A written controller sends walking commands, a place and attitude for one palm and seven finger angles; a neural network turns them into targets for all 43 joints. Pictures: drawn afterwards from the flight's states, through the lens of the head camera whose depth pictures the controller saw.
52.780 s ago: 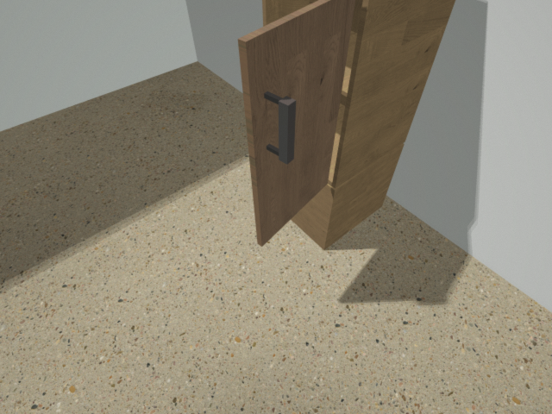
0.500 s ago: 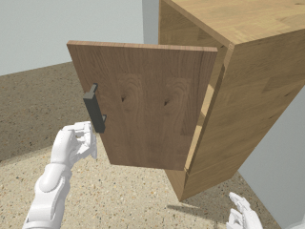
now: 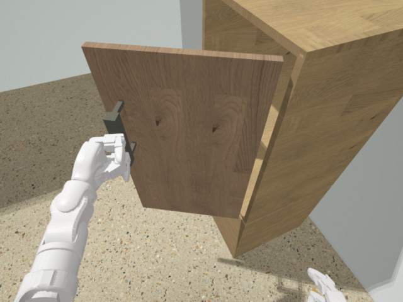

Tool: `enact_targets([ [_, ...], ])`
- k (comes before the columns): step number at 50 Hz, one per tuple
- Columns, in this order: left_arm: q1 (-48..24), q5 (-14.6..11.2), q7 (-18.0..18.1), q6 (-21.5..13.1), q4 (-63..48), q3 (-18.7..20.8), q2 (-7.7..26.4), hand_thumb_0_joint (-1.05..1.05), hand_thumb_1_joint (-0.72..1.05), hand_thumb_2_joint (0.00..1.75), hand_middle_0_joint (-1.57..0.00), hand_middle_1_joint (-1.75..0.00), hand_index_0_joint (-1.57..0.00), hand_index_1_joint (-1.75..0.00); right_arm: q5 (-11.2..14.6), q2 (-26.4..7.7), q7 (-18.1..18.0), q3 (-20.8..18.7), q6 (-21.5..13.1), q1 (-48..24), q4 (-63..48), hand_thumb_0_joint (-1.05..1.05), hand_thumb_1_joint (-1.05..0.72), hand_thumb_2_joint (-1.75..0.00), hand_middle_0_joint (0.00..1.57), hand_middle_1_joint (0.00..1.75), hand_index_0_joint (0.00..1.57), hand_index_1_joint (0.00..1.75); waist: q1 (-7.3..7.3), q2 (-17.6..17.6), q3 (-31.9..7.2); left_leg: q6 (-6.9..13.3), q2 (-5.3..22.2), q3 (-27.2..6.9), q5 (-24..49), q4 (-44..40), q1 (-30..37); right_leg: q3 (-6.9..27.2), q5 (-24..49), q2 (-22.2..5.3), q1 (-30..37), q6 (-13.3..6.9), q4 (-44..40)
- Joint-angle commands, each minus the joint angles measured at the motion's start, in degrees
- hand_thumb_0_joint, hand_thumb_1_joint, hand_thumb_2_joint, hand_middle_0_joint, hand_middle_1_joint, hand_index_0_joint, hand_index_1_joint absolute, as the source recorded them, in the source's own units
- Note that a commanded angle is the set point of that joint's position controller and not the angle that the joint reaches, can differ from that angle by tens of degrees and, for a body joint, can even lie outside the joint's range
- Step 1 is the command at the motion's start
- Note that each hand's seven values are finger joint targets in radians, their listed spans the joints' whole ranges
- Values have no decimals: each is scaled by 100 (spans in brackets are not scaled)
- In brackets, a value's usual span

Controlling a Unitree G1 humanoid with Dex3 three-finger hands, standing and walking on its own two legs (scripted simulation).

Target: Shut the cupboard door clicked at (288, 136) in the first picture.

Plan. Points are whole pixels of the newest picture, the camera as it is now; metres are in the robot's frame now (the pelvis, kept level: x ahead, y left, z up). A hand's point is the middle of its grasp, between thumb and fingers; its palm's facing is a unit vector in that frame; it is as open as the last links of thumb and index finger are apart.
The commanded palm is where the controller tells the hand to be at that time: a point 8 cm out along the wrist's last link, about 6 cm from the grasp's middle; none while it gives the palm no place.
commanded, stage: push the door shut along its arc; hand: left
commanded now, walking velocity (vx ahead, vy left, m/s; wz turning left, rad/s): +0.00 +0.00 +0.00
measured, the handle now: (124, 134) +0.44 +0.18 +0.09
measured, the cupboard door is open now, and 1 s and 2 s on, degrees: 59 42 25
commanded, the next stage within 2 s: pull the fist back off the door in 1.46 s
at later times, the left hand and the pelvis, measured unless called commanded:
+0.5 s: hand (142, 144) +0.41 +0.13 +0.09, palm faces -0.29 -0.96 -0.04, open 3.1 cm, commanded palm +0.41 +0.17 +0.09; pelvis +0.00 +0.01 +0.00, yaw +0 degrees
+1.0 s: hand (168, 122) +0.47 +0.08 +0.10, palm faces -0.41 -0.91 -0.03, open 3.1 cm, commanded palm +0.47 +0.14 +0.09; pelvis -0.01 +0.00 -0.02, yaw -1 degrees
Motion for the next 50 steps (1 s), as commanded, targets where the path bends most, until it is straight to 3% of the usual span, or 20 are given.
enact_targets([
  [1, -2272, -40, -137, -481, -1103, 167, 846, 0, 90, 90, -130, -150, -130, -150, 10, -801, -49, -316, -228, -193, -757, 0, -90, -90, 20, 30, 20, 30, -128, -4, -1547, -107, 186, -428, 1539, -434, 1321, 151, 1669, -101, -23, -1, -482],
  [4, -2747, -32, -215, -480, -758, -66, 645, 0, 90, 90, -130, -150, -130, -150, 23, -799, -40, -305, -186, -124, -689, 0, -90, -90, 20, 30, 20, 30, -258, -33, -1404, -114, 187, -481, 1456, -433, 1303, 103, 1573, -77, -256, 0, -468],
  [6, -2973, -18, -212, -527, -574, 149, 906, 0, 90, 90, -130, -150, -130, -150, -5, -848, -63, -319, -130, -64, -638, 0, -90, -90, 20, 30, 20, 30, -225, -132, -1476, -96, 188, -478, 1389, -432, 1295, 130, 1493, -85, -225, -5, -485],
  [7, -3079, -35, -226, -543, -539, 64, 793, 0, 90, 90, -130, -150, -130, -150, -1, -823, -52, -317, -126, -78, -648, 0, -90, -90, 20, 30, 20, 30, -253, -46, -1568, -95, 169, -469, 1397, -431, 1350, 128, 1522, -84, -224, -6, -475],
  [9, -3161, -34, -240, -582, -439, 247, 976, 0, 90, 90, -130, -150, -130, -150, -16, -834, -37, -323, -100, -33, -636, 0, -90, -90, 20, 30, 20, 30, -197, -2, -1804, -103, 164, -472, 1613, -404, 1445, 132, 1710, -84, -122, -23, -418],
  [15, -3825, -5, -451, -672, 205, 132, 929, 0, 90, 90, -130, -150, -130, -150, -16, -857, -23, -316, 11, 95, -574, 0, -90, -90, 20, 30, 20, 30, -342, -33, -1701, -86, 163, -478, 1590, -361, 1370, 135, 1700, -61, -336, -22, -399],
  [16, -3835, 4, -472, -694, 273, 316, 1159, 0, 90, 90, -130, -150, -130, -150, -33, -884, -42, -327, 39, 139, -559, 0, -90, -90, 20, 30, 20, 30, -288, -69, -1783, -77, 163, -465, 1623, -337, 1348, 156, 1756, -72, -211, -28, -387],
  [19, -4174, 7, -591, -755, 489, 64, 917, 0, 90, 90, -130, -150, -130, -150, -17, -859, -24, -326, 56, 156, -556, 0, -90, -90, 20, 30, 20, 30, -370, 144, -1789, -99, 173, -506, 1678, -307, 1477, 111, 1709, -49, -450, -51, -339],
  [21, -4251, 13, -626, -802, 470, 105, 981, 0, 90, 90, -130, -150, -130, -150, -37, -886, -18, -355, 70, 243, -538, 0, -90, -90, 20, 30, 20, 30, -355, 227, -2054, -112, 194, -552, 1946, -258, 1678, 94, 1793, -55, -472, -60, -278],
  [24, -4546, 10, -658, -778, 916, -102, 717, 0, 90, 90, -130, -150, -130, -150, -43, -888, 5, -348, 107, 291, -469, 0, -90, -90, 20, 30, 20, 30, -485, 60, -1754, -118, 207, -606, 1660, -261, 1525, 43, 1532, -23, -794, -51, -273],
  [26, -4846, 64, -611, -812, 1239, 130, 1014, 0, 90, 90, -130, -150, -130, -150, -65, -944, -25, -351, 149, 400, -390, 0, -90, -90, 20, 30, 20, 30, -508, -212, -1643, -87, 197, -598, 1439, -283, 1305, 62, 1403, -34, -784, -46, -274],
  [28, -5143, 97, -624, -860, 1391, 57, 913, 0, 90, 90, -130, -150, -130, -150, -74, -933, -8, -350, 144, 417, -401, 0, -90, -90, 20, 30, 20, 30, -554, -117, -1747, -76, 177, -571, 1346, -258, 1285, 87, 1364, -37, -863, -38, -247],
  [29, -5264, 135, -621, -908, 1492, 200, 1116, 0, 90, 90, -130, -150, -130, -150, -89, -947, -15, -356, 158, 471, -340, 0, -90, -90, 20, 30, 20, 30, -545, -54, -1784, -80, 177, -573, 1382, -215, 1278, 98, 1392, -35, -861, -55, -222],
  [33, -5424, 163, -734, -996, 1682, 269, 1184, 0, 90, 90, -130, -150, -130, -150, -125, -957, 0, -368, 172, 579, -354, 0, -90, -90, 20, 30, 20, 30, -529, 55, -2245, -75, 166, -557, 1673, -120, 1413, 123, 1626, -22, -818, -54, -112],
  [34, -5514, 182, -784, -988, 1787, 114, 1058, 0, 90, 90, -130, -150, -130, -150, -123, -943, 9, -356, 178, 587, -335, 0, -90, -90, 20, 30, 20, 30, -578, 71, -2125, -77, 168, -566, 1603, -94, 1367, 103, 1565, -8, -911, -60, -106],
  [36, -5737, 188, -834, -998, 2038, 306, 1303, 0, 90, 90, -130, -150, -130, -150, -143, -996, -19, -375, 205, 707, -275, 0, -90, -90, 20, 30, 20, 30, -630, -74, -2042, -55, 181, -550, 1514, -70, 1215, 101, 1500, -8, -971, -52, -80],
  [39, -6063, 198, -894, -961, 2299, 193, 1174, 0, 90, 90, -130, -150, -130, -150, -147, -994, -17, -368, 192, 763, -240, 0, -90, -90, 20, 30, 20, 30, -729, -19, -1931, -41, 166, -541, 1267, -32, 1032, 123, 1340, 12, -1167, -42, -91],
  [42, -6135, 235, -916, -937, 2539, 516, 1558, 0, 90, 90, -130, -150, -130, -150, -190, -1048, -30, -371, 187, 901, -212, 0, -90, -90, 20, 30, 20, 30, -711, -111, -2150, -15, 139, -494, 1338, 56, 856, 180, 1485, 25, -997, -36, -49],
  [47, -6310, 331, -1065, -938, 2640, 526, 1637, 0, 90, 90, -130, -150, -130, -150, -225, -1057, -16, -387, 196, 1057, -195, 0, -90, -90, 20, 30, 20, 30, -727, 113, -2407, -21, 142, -487, 1567, 193, 874, 170, 1665, 51, -1095, -49, 74],
  [50, -6387, 360, -1128, -871, 2782, 655, 1796, 0, 90, 90, -130, -150, -130, -150, -234, -1088, -6, -412, 199, 1154, -201, 0, -90, -90, 20, 30, 20, 30, -757, 12, -2413, -7, 137, -448, 1468, 242, 670, 218, 1674, 55, -1070, -29, 77],
])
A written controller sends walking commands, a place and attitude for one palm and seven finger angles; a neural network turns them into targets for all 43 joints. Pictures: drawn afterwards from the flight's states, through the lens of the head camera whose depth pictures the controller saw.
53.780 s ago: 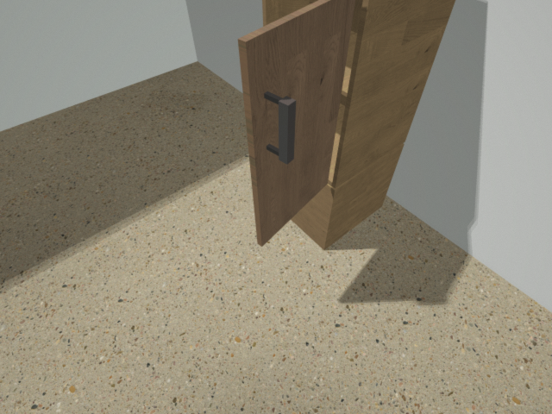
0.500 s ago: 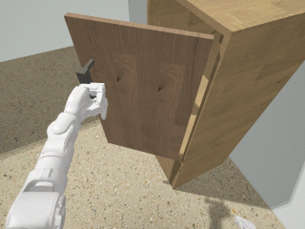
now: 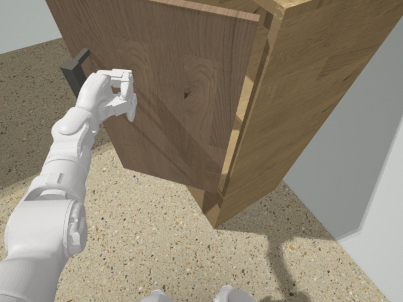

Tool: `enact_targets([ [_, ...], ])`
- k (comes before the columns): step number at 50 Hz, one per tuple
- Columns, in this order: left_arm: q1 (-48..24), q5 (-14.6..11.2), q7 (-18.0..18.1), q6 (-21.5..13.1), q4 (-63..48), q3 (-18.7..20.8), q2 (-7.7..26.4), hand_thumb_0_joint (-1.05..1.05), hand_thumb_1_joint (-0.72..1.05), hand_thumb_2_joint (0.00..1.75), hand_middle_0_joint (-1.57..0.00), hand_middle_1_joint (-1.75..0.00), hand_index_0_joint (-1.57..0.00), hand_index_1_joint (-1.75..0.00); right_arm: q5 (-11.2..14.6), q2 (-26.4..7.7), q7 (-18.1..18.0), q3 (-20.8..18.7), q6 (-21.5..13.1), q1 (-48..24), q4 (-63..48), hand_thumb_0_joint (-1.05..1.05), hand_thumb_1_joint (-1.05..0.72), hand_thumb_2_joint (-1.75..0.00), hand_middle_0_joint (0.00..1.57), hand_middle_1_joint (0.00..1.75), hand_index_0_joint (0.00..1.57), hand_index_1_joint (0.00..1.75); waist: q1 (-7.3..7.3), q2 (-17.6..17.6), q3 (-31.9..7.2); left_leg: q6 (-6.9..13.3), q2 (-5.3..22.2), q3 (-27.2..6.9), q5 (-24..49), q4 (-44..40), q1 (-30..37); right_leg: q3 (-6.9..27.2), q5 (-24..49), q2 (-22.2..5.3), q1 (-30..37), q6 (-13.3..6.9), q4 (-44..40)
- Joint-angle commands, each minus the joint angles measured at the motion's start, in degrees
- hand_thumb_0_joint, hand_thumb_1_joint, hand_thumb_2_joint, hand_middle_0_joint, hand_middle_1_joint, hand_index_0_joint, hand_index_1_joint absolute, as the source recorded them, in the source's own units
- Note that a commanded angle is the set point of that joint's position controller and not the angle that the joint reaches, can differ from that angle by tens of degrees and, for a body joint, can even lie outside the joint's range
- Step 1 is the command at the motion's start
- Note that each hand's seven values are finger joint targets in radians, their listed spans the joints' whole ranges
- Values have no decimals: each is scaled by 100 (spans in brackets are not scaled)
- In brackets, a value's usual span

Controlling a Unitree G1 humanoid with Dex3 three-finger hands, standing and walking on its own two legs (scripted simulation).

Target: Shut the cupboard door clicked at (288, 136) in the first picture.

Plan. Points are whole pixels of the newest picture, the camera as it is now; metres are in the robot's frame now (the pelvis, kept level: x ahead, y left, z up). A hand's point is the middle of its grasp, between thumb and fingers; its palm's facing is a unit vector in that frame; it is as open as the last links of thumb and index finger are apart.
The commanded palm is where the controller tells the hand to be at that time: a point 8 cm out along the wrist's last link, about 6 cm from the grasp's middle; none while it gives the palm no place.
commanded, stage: push the door shut along its arc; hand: left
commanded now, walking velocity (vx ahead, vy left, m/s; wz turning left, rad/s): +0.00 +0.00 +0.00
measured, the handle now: (90, 87) +0.53 +0.18 +0.10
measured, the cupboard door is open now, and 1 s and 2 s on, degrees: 42 25 25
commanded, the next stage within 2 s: pull the fist back off the door in 0.46 s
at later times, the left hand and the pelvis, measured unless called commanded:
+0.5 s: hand (143, 89) +0.51 +0.07 +0.11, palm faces -0.47 -0.88 -0.02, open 3.2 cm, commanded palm +0.53 +0.10 +0.11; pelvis +0.01 +0.00 -0.01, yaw +1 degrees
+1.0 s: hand (155, 91) +0.51 +0.05 +0.11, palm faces +0.02 -1.00 +0.01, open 3.1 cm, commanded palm +0.46 +0.10 +0.11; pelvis +0.02 -0.01 +0.00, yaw -2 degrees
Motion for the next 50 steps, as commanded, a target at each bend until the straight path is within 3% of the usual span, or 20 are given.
enact_targets([
  [1, -2900, -129, -89, -330, -1055, 326, 1189, 0, 90, 90, -130, -150, -130, -150, -10, -973, -93, -339, -155, 586, -462, 0, -90, -90, 20, 30, 20, 30, -68, -14, -2447, -3, 47, -539, 1628, -288, 1874, 122, 1835, 14, 258, -10, -516],
  [8, -3411, -75, -221, -198, -891, 257, 1228, 0, 90, 90, -130, -150, -130, -150, -29, -1017, -105, -360, -166, 742, -334, 0, -90, -90, 20, 30, 20, 30, -216, 74, -2473, 15, 32, -564, 1585, -135, 1840, 133, 1785, 64, -1, 0, -530],
  [11, -3757, -105, -291, -177, -874, -175, 733, 0, 90, 90, -130, -150, -130, -150, -31, -984, -127, -354, -181, 780, -243, 0, -90, -90, 20, 30, 20, 30, -357, 366, -2457, 25, 29, -583, 1748, -51, 2083, 32, 1739, 90, -418, -32, -452],
  [12, -3897, -70, -274, -165, -888, -125, 807, 0, 90, 90, -130, -150, -130, -150, -52, -1023, -119, -369, -187, 802, -168, 0, -90, -90, 20, 30, 20, 30, -355, 441, -2497, 2, 46, -651, 1834, -9, 2242, 19, 1703, 117, -590, -39, -444],
  [15, -3995, -60, -276, -94, -780, 25, 980, 0, 90, 90, -130, -150, -130, -150, -82, -1041, -113, -376, -231, 855, -125, 0, -90, -90, 20, 30, 20, 30, -359, 313, -2605, 13, 38, -665, 1725, 35, 2087, 45, 1639, 109, -535, -46, -421],
  [17, -3960, -62, -291, -56, -729, -182, 688, 0, 90, 90, -130, -150, -130, -150, -86, -1015, -118, -355, -215, 804, -112, 0, -90, -90, 20, 30, 20, 30, -342, 344, -2698, 18, 17, -673, 1993, 81, 2227, -21, 1760, 149, -621, -59, -351],
  [21, -4291, -92, -326, -42, -834, -299, 527, 0, 90, 90, -130, -150, -130, -150, -94, -1021, -130, -387, -250, 855, -52, 0, -90, -90, 20, 30, 20, 30, -440, 439, -2889, 45, 18, -657, 2135, 181, 2380, -50, 1796, 143, -822, -74, -252],
  [25, -4467, -10, -305, 53, -643, -242, 627, 0, 90, 90, -130, -150, -130, -150, -124, -1040, -136, -394, -253, 889, 20, 0, -90, -90, 20, 30, 20, 30, -499, 270, -2745, 38, 22, -691, 1994, 241, 2187, -45, 1693, 155, -934, -64, -237],
  [28, -4688, 1, -302, 79, -701, -424, 392, 0, 90, 90, -130, -150, -130, -150, -136, -1030, -138, -392, -253, 900, 55, 0, -90, -90, 20, 30, 20, 30, -546, 408, -2875, 37, 23, -726, 2225, 311, 2370, -94, 1716, 178, -1132, -77, -142],
  [29, -4554, -508, 865, 199, -520, 1029, 775, 0, 90, 90, -130, -150, -130, -150, -66, -788, -54, -338, -331, 1010, -42, 0, -90, -90, 20, 30, 20, 30, -137, 697, -2943, -131, 131, -808, 2289, 253, 1921, 27, 1883, 67, -665, -34, -228],
  [30, -4084, -300, 1399, 269, -433, 598, 362, 0, 90, 90, -130, -150, -130, -150, -118, -756, 97, -310, -344, 1063, -105, 0, -90, -90, 20, 30, 20, 30, -156, 565, -3038, -180, 144, -819, 2356, 112, 1889, 1, 1965, 81, -476, 31, -223],
  [31, -4017, -287, 1879, 190, -523, 732, 185, 0, 90, 90, -130, -150, -130, -150, -162, -730, 183, -361, -341, 1180, -104, 0, -90, -90, 20, 30, 20, 30, -175, 182, -3168, -190, 172, -861, 2676, 124, 1940, -76, 2163, 94, -358, 54, -157],
  [33, -3799, 16, 2822, -128, -1079, 508, -427, 0, 90, 90, -130, -150, -130, -150, -318, -649, 436, -419, -321, 1132, -153, 0, -90, -90, 20, 30, 20, 30, -35, 455, -3353, -249, 171, -738, 3117, 264, 2046, -94, 2359, 109, -460, 89, -77],
  [35, -3462, 653, 3541, -595, -1615, 219, -574, 0, 90, 90, -130, -150, -130, -150, -453, -629, 663, -500, -287, 1173, -127, 0, -90, -90, 20, 30, 20, 30, 11, 610, -3581, -285, 233, -748, 3500, 462, 2284, -104, 2352, 142, -667, 82, 73],
  [36, -3298, 837, 3612, -701, -1613, -34, -746, 0, 90, 90, -130, -150, -130, -150, -455, -648, 724, -525, -228, 1228, -135, 0, -90, -90, 20, 30, 20, 30, -81, 392, -3510, -277, 247, -791, 3667, 458, 2308, -128, 2434, 157, -634, 80, 84],
  [38, -3077, 1021, 3523, -712, -1667, -168, -696, 0, 90, 90, -130, -150, -130, -150, -402, -717, 781, -579, -73, 1188, -177, 0, -90, -90, 20, 30, 20, 30, -52, 380, -3487, -247, 222, -719, 3367, 350, 2325, -55, 2486, 178, -400, 64, -31],
  [40, -3184, 952, 3394, -554, -1616, -137, -572, 0, 90, 90, -130, -150, -130, -150, -309, -727, 713, -572, 66, 1118, -225, 0, -90, -90, 20, 30, 20, 30, -88, 152, -3297, -196, 169, -620, 2793, 165, 2130, -18, 2521, 174, -19, 56, -181],
  [43, -3194, 660, 3391, -491, -1914, 417, -39, 0, 90, 90, -130, -150, -130, -150, -227, -696, 556, -510, 112, 943, -301, 0, -90, -90, 20, 30, 20, 30, 91, 145, -3242, -173, 111, -478, 2446, -52, 2049, 69, 2622, 173, 518, 65, -349],
  [48, -2282, 650, 3332, -853, -1958, 509, 40, 0, 90, 90, -130, -150, -130, -150, -209, -573, 480, -423, 20, 708, -384, 0, -90, -90, 20, 30, 20, 30, 267, -246, -2615, -107, 36, -269, 2058, -218, 1594, 179, 2816, 146, 979, 98, -477],
  [50, -1661, 669, 3203, -831, -1699, 289, -267, 0, 90, 90, -130, -150, -130, -150, -177, -567, 511, -442, 29, 643, -448, 0, -90, -90, 20, 30, 20, 30, 330, -428, -2361, -103, 20, -215, 1880, -309, 1457, 168, 2773, 127, 1029, 105, -542],
])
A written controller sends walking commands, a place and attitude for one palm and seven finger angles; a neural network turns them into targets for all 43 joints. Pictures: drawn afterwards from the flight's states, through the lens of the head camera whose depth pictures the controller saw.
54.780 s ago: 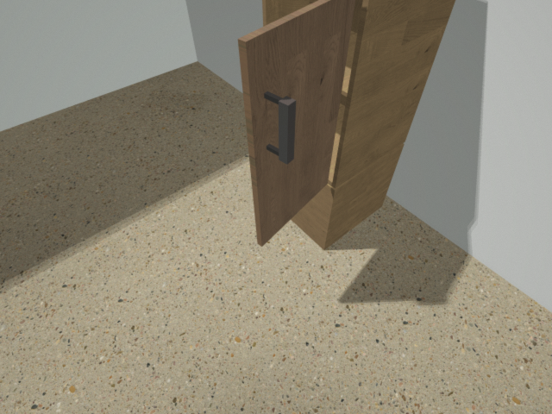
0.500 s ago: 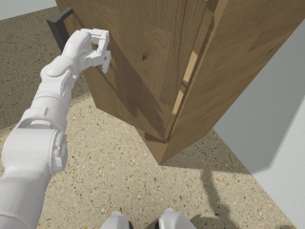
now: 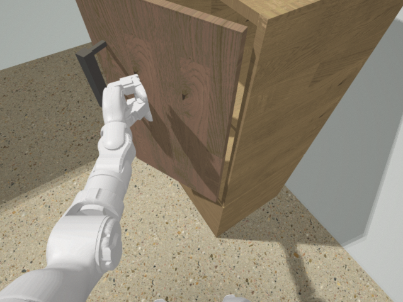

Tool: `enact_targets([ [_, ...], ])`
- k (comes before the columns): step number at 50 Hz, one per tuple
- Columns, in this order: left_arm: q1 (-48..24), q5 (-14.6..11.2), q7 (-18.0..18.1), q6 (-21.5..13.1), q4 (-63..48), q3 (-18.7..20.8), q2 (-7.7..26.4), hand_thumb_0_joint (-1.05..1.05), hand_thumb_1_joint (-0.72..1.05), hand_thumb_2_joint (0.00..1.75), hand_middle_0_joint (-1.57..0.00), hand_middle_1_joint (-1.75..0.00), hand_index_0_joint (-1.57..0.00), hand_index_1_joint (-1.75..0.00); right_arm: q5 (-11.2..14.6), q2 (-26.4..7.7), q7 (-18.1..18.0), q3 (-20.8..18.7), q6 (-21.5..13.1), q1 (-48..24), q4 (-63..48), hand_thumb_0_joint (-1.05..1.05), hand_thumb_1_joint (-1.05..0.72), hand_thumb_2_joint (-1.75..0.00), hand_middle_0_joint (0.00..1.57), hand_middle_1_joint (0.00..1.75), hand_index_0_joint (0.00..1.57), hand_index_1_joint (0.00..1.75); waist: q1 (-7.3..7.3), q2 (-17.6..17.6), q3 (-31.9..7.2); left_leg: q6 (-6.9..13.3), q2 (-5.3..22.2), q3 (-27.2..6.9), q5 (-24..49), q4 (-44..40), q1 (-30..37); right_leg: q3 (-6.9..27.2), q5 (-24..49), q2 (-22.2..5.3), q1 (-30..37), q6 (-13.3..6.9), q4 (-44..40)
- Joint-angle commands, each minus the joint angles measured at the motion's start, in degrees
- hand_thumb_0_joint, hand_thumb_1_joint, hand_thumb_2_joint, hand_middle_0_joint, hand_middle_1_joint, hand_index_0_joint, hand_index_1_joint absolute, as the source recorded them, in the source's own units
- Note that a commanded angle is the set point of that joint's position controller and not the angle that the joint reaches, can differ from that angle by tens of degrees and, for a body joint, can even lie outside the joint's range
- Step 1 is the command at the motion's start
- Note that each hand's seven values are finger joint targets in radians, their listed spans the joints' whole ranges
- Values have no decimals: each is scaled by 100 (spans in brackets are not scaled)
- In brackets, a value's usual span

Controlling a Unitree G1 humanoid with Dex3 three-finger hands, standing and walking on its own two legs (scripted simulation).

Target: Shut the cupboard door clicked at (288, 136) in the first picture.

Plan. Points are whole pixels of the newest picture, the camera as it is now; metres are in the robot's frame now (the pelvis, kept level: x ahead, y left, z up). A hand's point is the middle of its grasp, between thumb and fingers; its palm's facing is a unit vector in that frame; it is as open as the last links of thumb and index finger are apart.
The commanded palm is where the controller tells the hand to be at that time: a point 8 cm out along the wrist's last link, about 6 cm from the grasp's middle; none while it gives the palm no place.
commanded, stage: pull the fist back off the door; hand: left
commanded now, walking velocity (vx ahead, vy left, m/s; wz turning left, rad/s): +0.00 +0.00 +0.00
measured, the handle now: (103, 76) +0.59 +0.17 +0.11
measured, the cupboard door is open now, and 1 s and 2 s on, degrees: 25 25 25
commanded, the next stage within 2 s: draw the hand back to the body in 0.44 s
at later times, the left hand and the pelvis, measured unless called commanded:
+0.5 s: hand (147, 135) +0.41 +0.07 +0.11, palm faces +0.01 -1.00 -0.02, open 3.1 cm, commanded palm +0.38 +0.12 +0.11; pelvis -0.02 -0.01 +0.01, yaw +2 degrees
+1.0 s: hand (94, 166) +0.33 +0.14 +0.14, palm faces +0.01 -1.00 -0.03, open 3.1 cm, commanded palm +0.29 +0.19 +0.15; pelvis +0.00 +0.00 +0.02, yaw +1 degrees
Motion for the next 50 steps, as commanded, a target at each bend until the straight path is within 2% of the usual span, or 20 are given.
enact_targets([
  [1, -1784, -35, -177, -505, -1032, -110, 891, 0, 90, 90, -130, -150, -130, -150, 99, -938, -73, -343, -118, 450, -514, 0, -90, -90, 20, 30, 20, 30, 171, -587, -1912, 12, -145, -262, 2046, -383, 1475, 68, 2914, -50, 1073, 191, -617],
  [2, -1713, -63, -252, -445, -977, -143, 883, 0, 90, 90, -130, -150, -130, -150, 143, -964, -68, -346, -94, 443, -510, 0, -90, -90, 20, 30, 20, 30, 166, -689, -1837, 9, -140, -255, 1961, -425, 1488, 74, 2846, -54, 1036, 207, -677],
  [6, -1522, -373, -441, -331, -1626, -538, 415, 0, 90, 90, -130, -150, -130, -150, 231, -913, -112, -371, -73, 221, -657, 0, -90, -90, 20, 30, 20, 30, 203, -458, -1826, 15, -164, -216, 1833, -514, 1711, 93, 2751, -88, 1152, 210, -841],
  [8, -1448, -426, -429, -387, -1919, -512, 492, 0, 90, 90, -130, -150, -130, -150, 253, -917, -136, -374, -105, 117, -650, 0, -90, -90, 20, 30, 20, 30, 244, -556, -1775, 19, -162, -244, 1725, -539, 1787, 97, 2595, -87, 1123, 208, -894],
  [9, -1581, -415, -439, -439, -2150, -811, 253, 0, 90, 90, -130, -150, -130, -150, 270, -877, -144, -354, -125, 19, -667, 0, -90, -90, 20, 30, 20, 30, 162, -435, -1696, 21, -164, -231, 1625, -560, 1823, 111, 2490, -100, 1035, 221, -926],
  [11, -1957, -395, -358, -553, -2480, -991, 166, 0, 90, 90, -130, -150, -130, -150, 270, -846, -184, -367, -173, -38, -606, 0, -90, -90, 20, 30, 20, 30, 74, -392, -1674, 24, -146, -286, 1452, -559, 1975, 96, 2178, -117, 883, 224, -945],
  [13, -1716, -367, -260, -616, -2653, -789, 420, 0, 90, 90, -130, -150, -130, -150, 265, -871, -208, -378, -215, -147, -582, 0, -90, -90, 20, 30, 20, 30, 203, -160, -1894, 12, -156, -295, 1491, -558, 2139, 122, 2151, -125, 933, 198, -908],
  [15, -1545, -346, -211, -638, -2873, -961, 236, 0, 90, 90, -130, -150, -130, -150, 267, -826, -207, -345, -253, -278, -627, 0, -90, -90, 20, 30, 20, 30, 228, -202, -1981, 7, -163, -293, 1518, -593, 2182, 103, 2169, -135, 1020, 198, -869],
  [18, -1024, -306, -147, -504, -2765, -907, 311, 0, 90, 90, -130, -150, -130, -150, 285, -833, -217, -312, -236, -392, -657, 0, -90, -90, 20, 30, 20, 30, 306, -284, -1720, -3, -146, -289, 1415, -659, 2048, 98, 2086, -151, 1030, 205, -902],
  [21, -1223, -308, -80, -368, -2550, -771, 484, 0, 90, 90, -130, -150, -130, -150, 291, -846, -261, -286, -208, -447, -664, 0, -90, -90, 20, 30, 20, 30, 258, -651, -1424, 15, -156, -277, 1074, -724, 1776, 182, 1788, -188, 1095, 260, -1040],
  [23, -1254, -338, -80, -359, -2592, -873, 328, 0, 90, 90, -130, -150, -130, -150, 294, -818, -265, -269, -231, -525, -704, 0, -90, -90, 20, 30, 20, 30, 258, -500, -1499, 3, -156, -265, 1155, -733, 1882, 157, 1878, -187, 1090, 229, -1018],
  [26, -1309, -373, -92, -363, -2322, -832, 344, 0, 90, 90, -130, -150, -130, -150, 287, -832, -272, -249, -246, -480, -657, 0, -90, -90, 20, 30, 20, 30, 211, -686, -1414, 3, -144, -291, 1115, -719, 1820, 154, 1799, -187, 1029, 243, -1032],
  [28, -1290, -385, -122, -369, -2139, -801, 345, 0, 90, 90, -130, -150, -130, -150, 284, -832, -259, -239, -266, -500, -656, 0, -90, -90, 20, 30, 20, 30, 251, -585, -1402, -12, -156, -289, 1030, -711, 1750, 163, 1711, -193, 973, 226, -1019],
  [31, -436, -399, -214, -404, -2634, -309, 872, 0, 90, 90, -130, -150, -130, -150, 275, -882, -258, -261, -259, -528, -847, 0, -90, -90, 20, 30, 20, 30, 607, -523, -1975, 0, -172, -237, 1456, -776, 1880, 198, 2253, -212, 1615, 207, -921],
  [34, 307, -488, -446, -246, -3257, -404, 762, 0, 90, 90, -130, -150, -130, -150, 342, -825, -258, -242, -237, -668, -1055, 0, -90, -90, 20, 30, 20, 30, 752, -566, -1905, 3, -172, -158, 1753, -888, 1946, 182, 2789, -206, 1952, 217, -970],
  [36, 724, -592, -578, -86, -3603, -318, 887, 0, 90, 90, -130, -150, -130, -150, 386, -856, -301, -257, -213, -741, -1142, 0, -90, -90, 20, 30, 20, 30, 757, -924, -1733, 32, -151, -140, 1710, -980, 1949, 193, 2851, -217, 2105, 301, -1113],
  [42, 1139, -821, -901, 286, -5119, -800, 617, 0, 90, 90, -130, -150, -130, -150, 521, -782, -474, -205, -351, -1145, -1255, 0, -90, -90, 20, 30, 20, 30, 670, -335, -1240, 54, -112, -181, 1522, -1268, 2517, 127, 2307, -207, 1922, 255, -1484],
  [43, 1284, -851, -906, 345, -5251, -665, 778, 0, 90, 90, -130, -150, -130, -150, 528, -797, -511, -208, -383, -1182, -1230, 0, -90, -90, 20, 30, 20, 30, 700, -289, -1182, 48, -95, -211, 1518, -1310, 2609, 111, 2225, -199, 1909, 228, -1522],
  [48, 2251, -926, -1036, 711, -6062, -826, 669, 0, 90, 90, -130, -150, -130, -150, 557, -757, -592, -136, -547, -1458, -1324, 0, -90, -90, 20, 30, 20, 30, 770, -258, -999, 21, -55, -322, 1722, -1525, 2932, -39, 2251, -221, 2019, 178, -1593],
  [50, 2563, -954, -1077, 937, -6201, -629, 873, 0, 90, 90, -124, -144, -124, -144, 560, -781, -622, -101, -569, -1570, -1350, 0, -90, -90, 20, 30, 20, 30, 827, -297, -850, 7, -69, -332, 1617, -1594, 2900, -42, 2155, -242, 2071, 173, -1673],
])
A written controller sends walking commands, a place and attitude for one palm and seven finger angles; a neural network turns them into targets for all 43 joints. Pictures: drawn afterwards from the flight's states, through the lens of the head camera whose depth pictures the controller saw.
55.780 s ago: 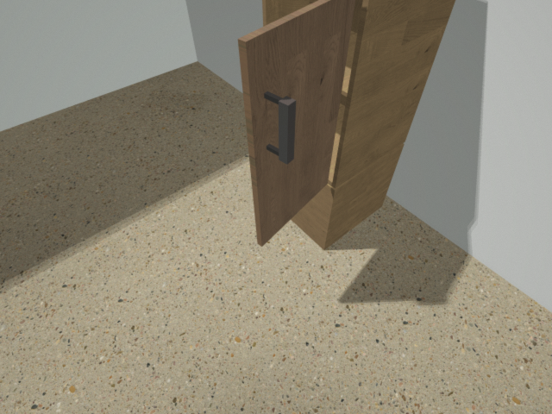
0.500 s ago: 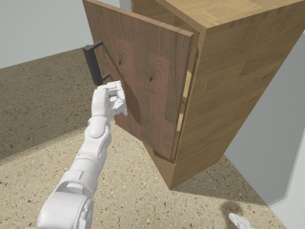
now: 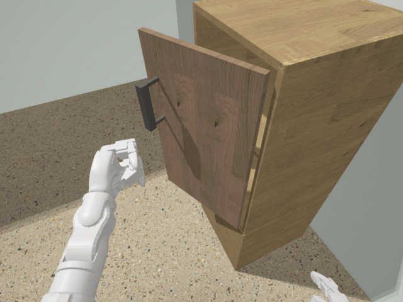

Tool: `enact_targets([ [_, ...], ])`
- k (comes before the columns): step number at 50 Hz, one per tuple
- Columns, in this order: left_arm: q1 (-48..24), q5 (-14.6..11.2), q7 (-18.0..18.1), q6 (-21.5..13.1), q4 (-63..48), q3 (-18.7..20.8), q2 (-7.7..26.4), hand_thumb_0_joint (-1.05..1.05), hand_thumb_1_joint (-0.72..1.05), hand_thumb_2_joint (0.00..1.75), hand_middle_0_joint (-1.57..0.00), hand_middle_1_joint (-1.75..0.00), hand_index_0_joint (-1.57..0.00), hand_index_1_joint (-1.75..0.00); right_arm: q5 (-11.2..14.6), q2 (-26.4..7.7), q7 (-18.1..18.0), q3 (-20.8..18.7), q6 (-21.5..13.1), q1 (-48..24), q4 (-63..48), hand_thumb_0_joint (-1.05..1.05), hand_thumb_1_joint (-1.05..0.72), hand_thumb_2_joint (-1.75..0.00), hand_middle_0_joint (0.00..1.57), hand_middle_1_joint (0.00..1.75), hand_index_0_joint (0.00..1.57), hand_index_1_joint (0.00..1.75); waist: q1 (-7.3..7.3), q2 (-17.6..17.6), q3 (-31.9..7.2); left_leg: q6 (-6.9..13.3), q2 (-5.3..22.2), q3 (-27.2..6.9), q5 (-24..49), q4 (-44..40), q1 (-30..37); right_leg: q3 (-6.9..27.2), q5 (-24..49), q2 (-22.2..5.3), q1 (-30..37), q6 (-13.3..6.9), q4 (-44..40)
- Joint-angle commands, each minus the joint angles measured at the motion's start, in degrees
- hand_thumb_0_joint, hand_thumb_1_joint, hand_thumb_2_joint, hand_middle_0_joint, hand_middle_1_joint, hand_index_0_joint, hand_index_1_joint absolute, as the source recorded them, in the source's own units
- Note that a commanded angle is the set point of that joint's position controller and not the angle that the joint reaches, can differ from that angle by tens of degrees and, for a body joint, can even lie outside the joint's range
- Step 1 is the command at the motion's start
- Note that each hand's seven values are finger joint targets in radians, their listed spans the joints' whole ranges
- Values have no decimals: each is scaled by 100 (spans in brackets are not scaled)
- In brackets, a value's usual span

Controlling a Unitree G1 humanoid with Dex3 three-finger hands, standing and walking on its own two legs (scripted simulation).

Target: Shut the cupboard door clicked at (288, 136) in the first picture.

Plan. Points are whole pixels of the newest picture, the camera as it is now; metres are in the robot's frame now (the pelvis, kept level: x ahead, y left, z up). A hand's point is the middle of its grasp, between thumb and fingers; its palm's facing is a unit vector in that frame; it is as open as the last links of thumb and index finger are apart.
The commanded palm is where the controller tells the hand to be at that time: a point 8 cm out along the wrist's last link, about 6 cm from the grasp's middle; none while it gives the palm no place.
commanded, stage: draw the hand back to the body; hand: left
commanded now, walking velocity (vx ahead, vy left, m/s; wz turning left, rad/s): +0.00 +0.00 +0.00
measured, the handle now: (152, 104) +0.59 +0.15 +0.08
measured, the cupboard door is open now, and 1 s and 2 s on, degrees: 25 25 25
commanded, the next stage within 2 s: step back with the hand held close in 1.14 s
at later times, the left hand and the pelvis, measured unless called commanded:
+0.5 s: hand (58, 202) +0.24 +0.23 +0.15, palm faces +0.30 -0.91 -0.30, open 4.2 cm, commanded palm +0.20 +0.28 +0.17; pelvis +0.01 +0.02 +0.02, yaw +1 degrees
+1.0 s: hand out of the picture +0.19 +0.29 +0.17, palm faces +0.48 -0.79 -0.38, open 7.3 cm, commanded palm +0.14 +0.32 +0.19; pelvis +0.01 +0.02 +0.02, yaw +1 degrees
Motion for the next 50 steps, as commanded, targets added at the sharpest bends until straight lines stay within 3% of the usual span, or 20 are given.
enact_targets([
  [1, -1314, -87, -99, 7, -1868, 433, 860, 0, 90, 90, -122, -141, -122, -141, 41, -545, -97, -74, -395, -830, -1021, 0, -90, -90, 20, 30, 20, 30, 106, -281, -1102, 33, 53, -234, 1248, -524, 1105, 6, 1808, -174, 237, 175, -620],
  [3, -997, -133, -145, 176, -2243, 542, 902, 0, 90, 90, -116, -135, -116, -135, 34, -514, -107, -41, -410, -947, -1092, 0, -90, -90, 20, 30, 20, 30, 183, -230, -1170, 11, 55, -245, 1507, -571, 1211, -31, 2061, -188, 407, 140, -600],
  [4, -810, 410, 176, 6, -2809, 191, 1051, 0, 90, 90, -113, -132, -113, -132, -88, -353, -183, -20, -324, -973, -1013, 0, -90, -90, 20, 30, 20, 30, 228, -203, -774, 31, 106, -343, 1511, -787, 1357, 175, 2019, -337, 371, 87, -954],
  [6, -93, 506, 414, 75, -2752, 206, 948, 0, 90, 90, -108, -126, -108, -126, -133, -368, -229, 8, -239, -1032, -1006, 0, -90, -90, 20, 30, 20, 30, 240, -506, -560, 51, 163, -331, 1510, -933, 1398, 158, 1983, -338, 510, 110, -1122],
  [11, 159, 686, 657, 98, -3215, 364, 1105, 0, 90, 90, -94, -111, -94, -111, -211, -347, -279, 65, -102, -1148, -944, 0, -90, -90, 20, 30, 20, 30, 214, -79, -321, 28, 188, -319, 1492, -1210, 1708, 135, 1767, -318, 665, 66, -1383],
  [16, 750, 732, 782, 96, -3788, 639, 1314, 0, 90, 90, -81, -96, -81, -96, -265, -345, -293, 79, -130, -1226, -956, 0, -90, -90, 20, 30, 20, 30, 296, 26, -513, 7, 211, -368, 1850, -1365, 1989, 84, 1913, -295, 977, 33, -1479],
  [17, 840, 709, 787, 103, -3885, 536, 1166, 0, 90, 90, -78, -93, -78, -93, -281, -309, -292, 88, -132, -1217, -973, 0, -90, -90, 20, 30, 20, 30, 272, 68, -458, -11, 211, -396, 1917, -1408, 1991, 51, 1941, -313, 1042, 19, -1466],
  [21, 1348, 746, 843, 94, -4085, 973, 1490, 0, 90, 90, -67, -81, -67, -81, -292, -359, -282, 56, -170, -1243, -935, 0, -90, -90, 20, 30, 20, 30, 357, -45, -414, -40, 239, -433, 2082, -1483, 2016, 16, 1915, -274, 1100, 28, -1522],
  [22, 1503, 723, 838, 82, -4173, 918, 1362, 0, 90, 90, -64, -78, -64, -78, -297, -327, -275, 51, -176, -1233, -947, 0, -90, -90, 20, 30, 20, 30, 351, 116, -405, -66, 239, -444, 2173, -1498, 2019, 4, 1926, -296, 1161, 15, -1497],
  [26, 2120, 713, 858, 33, -4293, 1465, 1727, 0, 90, 90, -53, -66, -53, -66, -296, -372, -260, 3, -220, -1238, -898, 0, -90, -90, 20, 30, 20, 30, 450, -106, -321, -82, 262, -462, 2223, -1517, 1906, -18, 1907, -273, 1195, 38, -1543],
  [27, 2218, 689, 848, 18, -4365, 1401, 1595, 0, 90, 90, -50, -63, -50, -63, -292, -339, -256, -3, -221, -1227, -909, 0, -90, -90, 20, 30, 20, 30, 422, 68, -300, -98, 257, -447, 2227, -1530, 1910, -14, 1902, -298, 1226, 33, -1534],
  [31, 2716, 676, 876, -62, -4554, 1979, 2004, 0, 90, 90, -39, -51, -39, -51, -283, -385, -248, -66, -297, -1219, -862, 0, -90, -90, 20, 30, 20, 30, 502, -20, -236, -84, 272, -439, 2202, -1499, 1808, -19, 1896, -284, 1208, 53, -1573],
  [32, 2818, 647, 865, -78, -4566, 1918, 1863, 0, 90, 90, -36, -48, -36, -48, -275, -356, -245, -65, -298, -1202, -870, 0, -90, -90, 20, 30, 20, 30, 477, 80, -164, -100, 268, -448, 2150, -1522, 1777, -34, 1816, -299, 1191, 48, -1561],
  [38, 3370, 602, 912, -202, -4808, 2567, 2251, 0, 90, 90, -20, -30, -20, -30, -249, -393, -253, -139, -423, -1153, -815, 0, -90, -90, 20, 30, 20, 30, 538, 165, -129, -79, 246, -406, 2078, -1468, 1671, -26, 1848, -308, 1175, 59, -1583],
  [39, 3335, 606, 895, -183, -4654, 2312, 1987, 0, 90, 90, -20, -30, -20, -30, -253, -380, -259, -136, -431, -1164, -784, 0, -90, -90, 20, 30, 20, 30, 478, 124, 49, -69, 242, -386, 1921, -1482, 1652, -30, 1734, -306, 1029, 74, -1613],
  [42, 2990, 644, 928, -172, -4543, 2074, 1844, 0, 90, 90, -20, -30, -20, -30, -251, -451, -290, -172, -477, -1134, -738, 0, -90, -90, 20, 30, 20, 30, 390, 22, 277, -34, 240, -430, 1418, -1542, 1629, 0, 1312, -301, 799, 85, -1690],
  [44, 2860, 665, 963, -190, -4575, 2093, 1900, 0, 90, 90, -20, -30, -20, -30, -257, -468, -322, -187, -505, -1136, -742, 0, -90, -90, 20, 30, 20, 30, 400, -90, 200, -12, 222, -463, 1204, -1577, 1627, -3, 1153, -296, 811, 85, -1676],
  [46, 2841, 693, 984, -205, -4641, 2247, 2096, 0, 90, 90, -20, -30, -20, -30, -273, -477, -340, -166, -538, -1143, -712, 0, -90, -90, 20, 30, 20, 30, 463, 29, 80, 5, 192, -451, 1231, -1571, 1656, 40, 1186, -304, 898, 76, -1695],
  [47, 2856, 671, 977, -206, -4684, 2119, 1939, 0, 90, 90, -20, -30, -20, -30, -270, -422, -345, -155, -539, -1172, -732, 0, -90, -90, 20, 30, 20, 30, 444, 83, 66, -2, 191, -454, 1257, -1580, 1681, 32, 1199, -319, 937, 67, -1673],
  [50, 2922, 671, 988, -228, -4738, 2301, 2097, 0, 90, 90, -20, -30, -20, -30, -288, -406, -329, -128, -572, -1201, -727, 0, -90, -90, 20, 30, 20, 30, 514, 141, 34, -17, 174, -446, 1406, -1570, 1638, 23, 1343, -311, 1025, 47, -1665],
])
